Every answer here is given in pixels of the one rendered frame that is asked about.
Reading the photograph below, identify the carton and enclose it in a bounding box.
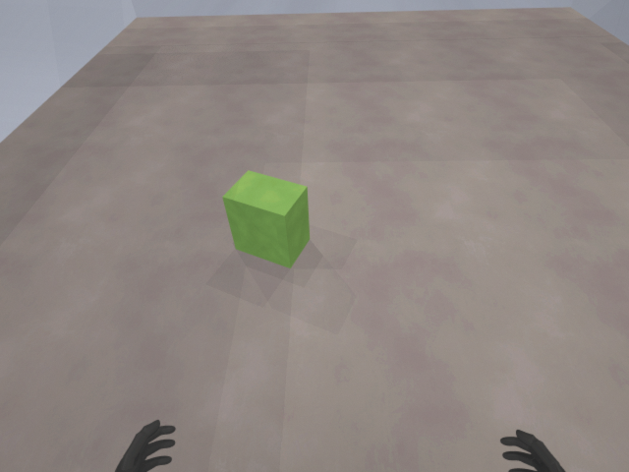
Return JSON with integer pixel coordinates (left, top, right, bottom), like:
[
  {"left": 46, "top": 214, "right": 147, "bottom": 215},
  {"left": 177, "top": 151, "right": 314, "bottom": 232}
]
[{"left": 222, "top": 170, "right": 310, "bottom": 268}]

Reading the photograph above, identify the right robot hand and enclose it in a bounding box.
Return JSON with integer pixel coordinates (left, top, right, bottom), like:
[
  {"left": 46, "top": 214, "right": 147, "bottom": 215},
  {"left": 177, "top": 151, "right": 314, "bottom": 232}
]
[{"left": 500, "top": 430, "right": 565, "bottom": 472}]

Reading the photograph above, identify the left robot hand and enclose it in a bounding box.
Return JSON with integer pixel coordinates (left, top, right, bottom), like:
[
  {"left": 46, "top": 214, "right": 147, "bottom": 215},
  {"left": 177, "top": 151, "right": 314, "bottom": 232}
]
[{"left": 115, "top": 420, "right": 176, "bottom": 472}]

